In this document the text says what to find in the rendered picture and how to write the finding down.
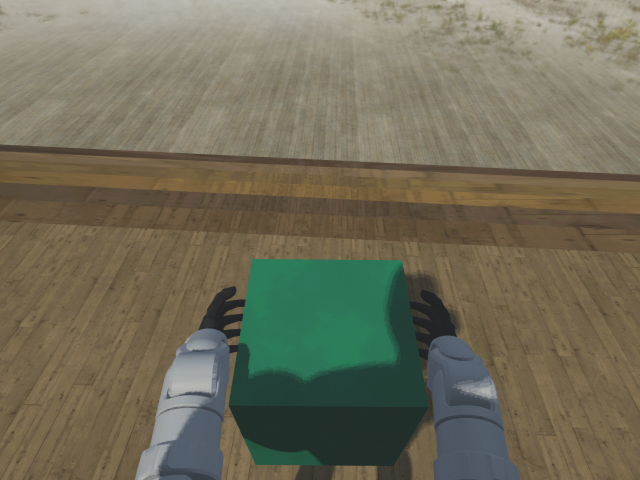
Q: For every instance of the left robot hand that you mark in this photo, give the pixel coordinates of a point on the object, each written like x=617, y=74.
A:
x=214, y=318

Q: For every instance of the carton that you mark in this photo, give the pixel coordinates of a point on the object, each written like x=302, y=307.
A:
x=327, y=370

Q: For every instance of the robot left forearm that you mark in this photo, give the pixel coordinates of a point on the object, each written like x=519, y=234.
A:
x=186, y=437

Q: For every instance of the robot right forearm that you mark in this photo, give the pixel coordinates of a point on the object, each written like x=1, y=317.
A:
x=471, y=443

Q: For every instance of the right robot hand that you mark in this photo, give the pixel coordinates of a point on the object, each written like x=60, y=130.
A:
x=439, y=324

